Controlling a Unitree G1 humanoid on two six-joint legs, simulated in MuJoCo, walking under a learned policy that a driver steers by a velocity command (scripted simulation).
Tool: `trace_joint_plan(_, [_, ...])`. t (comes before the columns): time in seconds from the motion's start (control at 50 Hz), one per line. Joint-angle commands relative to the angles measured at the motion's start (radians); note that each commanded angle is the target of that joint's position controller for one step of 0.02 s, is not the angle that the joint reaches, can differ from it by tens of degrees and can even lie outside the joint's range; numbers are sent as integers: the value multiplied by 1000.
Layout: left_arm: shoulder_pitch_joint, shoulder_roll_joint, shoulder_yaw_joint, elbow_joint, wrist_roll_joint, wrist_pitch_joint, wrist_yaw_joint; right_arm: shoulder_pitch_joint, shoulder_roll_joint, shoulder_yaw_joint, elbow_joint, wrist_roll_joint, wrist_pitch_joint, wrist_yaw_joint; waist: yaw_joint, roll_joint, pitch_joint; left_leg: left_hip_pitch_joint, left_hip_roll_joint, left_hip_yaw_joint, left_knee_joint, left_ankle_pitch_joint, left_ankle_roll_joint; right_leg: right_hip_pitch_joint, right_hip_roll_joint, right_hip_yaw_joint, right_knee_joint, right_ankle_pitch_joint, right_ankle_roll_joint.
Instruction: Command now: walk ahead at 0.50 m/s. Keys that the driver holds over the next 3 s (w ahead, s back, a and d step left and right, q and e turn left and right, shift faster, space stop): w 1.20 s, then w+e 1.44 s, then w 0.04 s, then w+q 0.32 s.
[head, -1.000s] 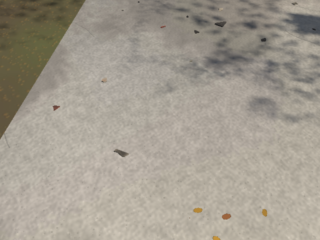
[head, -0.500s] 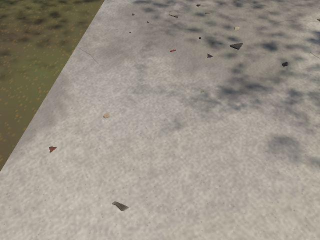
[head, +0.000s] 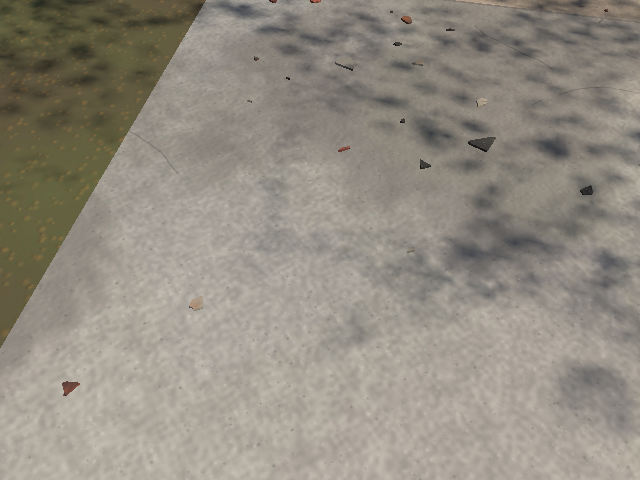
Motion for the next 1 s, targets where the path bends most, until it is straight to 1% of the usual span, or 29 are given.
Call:
trace_joint_plan(0.02, [74,24,6,-22,10,23,-13,73,-89,-9,-12,6,-27,-5,34,77,-5,48,271,-248,-235,159,105,-101,-51,8,-39,69,24])
trace_joint_plan(0.08, [-66,40,6,-70,5,30,-17,130,-92,-5,0,7,-24,-4,5,79,33,89,256,-217,-267,176,99,-205,-70,-13,-153,171,49])
trace_joint_plan(0.14, [-175,33,-1,-106,-4,26,-19,178,-88,1,10,7,-22,-5,-21,80,46,135,239,-180,-264,252,84,-222,-59,-38,-301,247,61])
trace_joint_plan(0.2, [-260,23,-10,-134,-8,22,-18,232,-90,4,27,5,-23,-8,-48,92,51,201,241,-154,-248,332,79,-208,-33,-65,-419,289,52])
trace_joint_plan(0.28, [-334,35,-12,-169,-8,11,-16,270,-98,3,48,-7,-17,-18,-61,101,66,320,280,-148,-194,441,91,-208,-7,-77,-516,235,16])
trace_joint_plan(0.32, [-309,46,-7,-171,-8,2,-13,247,-111,-1,49,-11,-14,-24,-35,106,56,349,294,-134,-132,586,80,-139,18,-87,-560,165,-15])
trace_joint_plan(0.34, [-256,56,-1,-157,-8,-3,-7,227,-121,-3,48,-12,-13,-26,-7,114,28,347,292,-121,-64,726,68,-53,48,-101,-580,127,-34])
trace_joint_plan(0.36, [-147,72,10,-122,-6,-9,0,212,-130,-6,48,-12,-10,-25,39,114,-28,340,280,-108,60,829,56,74,83,-113,-612,111,-55])
trace_joint_plan(0.38, [26,94,24,-63,3,-19,9,191,-127,-4,42,-6,-6,-23,112,83,-118,261,241,-74,254,781,35,294,87,-109,-670,169,-81])
trace_joint_plan(0.4, [208,176,47,-27,30,-26,20,185,-95,7,7,6,-7,-19,168,-7,-244,43,189,-41,551,440,14,565,-122,117,-676,109,-135])
trace_joint_plan(0.42, [237,262,69,-19,32,-20,14,311,-1,20,-2,43,-6,-7,100,-237,-347,-315,-15,-31,912,-344,-25,797,-390,620,-799,63,-280])
trace_joint_plan(0.44, [141,211,60,-34,-7,-7,6,225,-100,-4,0,14,0,-11,83,-55,-270,-399,38,-179,974,-321,-4,701,-335,624,-851,-17,-243])
trace_joint_plan(0.46, [33,152,41,-52,-16,-8,3,141,-98,-7,-29,10,-4,-6,47,-26,-127,-425,82,-174,942,-225,-1,550,-303,461,-873,-3,-209])
trace_joint_plan(0.48, [-11,97,26,-53,-12,-15,-1,106,-81,-4,-35,9,-8,-4,24,13,-62,-395,115,-169,887,-163,-3,438,-258,362,-913,90,-180])
trace_joint_plan(0.5, [-18,71,18,-44,-14,-22,3,100,-68,-5,-32,-5,1,-1,-1,2,-31,-355,138,-165,838,-137,-11,366,-215,281,-933,153,-150])
trace_joint_plan(0.52, [-14,45,8,-29,-17,-27,7,124,-48,-2,-27,-17,15,6,-27,-19,-27,-305,152,-160,798,-122,-23,315,-181,217,-953,191,-128])
trace_joint_plan(0.54, [15,45,6,-15,-17,-34,10,130,-37,-2,-24,-20,26,12,-34,-27,-29,-284,152,-151,779,-115,-33,299,-170,191,-962,236,-126])
trace_joint_plan(0.58, [65,75,10,6,-21,-46,13,96,-34,-2,-37,-24,41,20,-41,-20,-17,-318,160,-131,743,-86,-51,298,-157,148,-982,296,-134])
trace_joint_plan(0.6, [82,89,12,11,-21,-48,14,55,-37,-2,-51,-24,46,23,-38,-19,-3,-354,169,-122,716,-55,-60,302,-153,132,-998,293,-135])
trace_joint_plan(0.64, [119,92,10,19,-21,-47,13,-39,-48,-2,-83,-22,51,25,-20,-19,25,-429,185,-107,644,13,-78,325,-144,111,-1021,299,-133])
trace_joint_plan(0.74, [201,87,1,38,-21,-45,14,-220,-37,11,-144,-9,47,28,26,-27,47,-456,167,-65,405,138,-94,400,-119,52,-1019,418,-115])
trace_joint_plan(0.84, [268,94,0,68,-9,-40,25,-333,-45,17,-190,-7,37,25,56,-40,64,-450,131,-40,257,123,-58,541,-156,34,-970,539,-123])
trace_joint_plan(0.88, [256,106,4,73,-5,-36,31,-328,-56,13,-198,-7,29,23,39,-44,63,-413,114,-36,216,60,-30,585,-177,27,-923,639,-117])
trace_joint_plan(0.9, [235,114,6,71,-3,-35,33,-294,-63,9,-192,-7,24,20,16,-48,46,-348,92,-26,192,22,-12,588,-178,14,-873,755,-106])
trace_joint_plan(0.92, [218,125,9,70,-2,-34,34,-222,-76,1,-171,-8,19,13,-17,-56,8,-248,60,-13,173,-13,7,586,-174,3,-787,890,-94])
trace_joint_plan(0.94, [198,129,10,69,-5,-29,32,-80,-90,-10,-123,-12,11,6,-79,-38,-63,-84,26,5,112,13,29,563,-147,-22,-625,946,-77])
trace_joint_plan(0.96, [189,115,4,56,-12,-29,30,98,-134,-28,-67,-29,1,-5,-142,-4,-165,174,88,-63,98,34,64,415,-106,-48,-406,785,-58])
trace_joint_plan(0.98, [239,39,-15,18,-46,-29,20,236,-239,-55,-52,-53,-3,-14,-147,170,-305,463,374,-451,55,-80,152,107,11,-109,-42,322,-15])
trace_joint_plan(1.0, [283,62,0,26,-45,-29,16,202,-258,-62,-50,-23,14,0,-107,253,-363,514,492,-802,-89,-78,229,-88,137,-10,181,-230,-13])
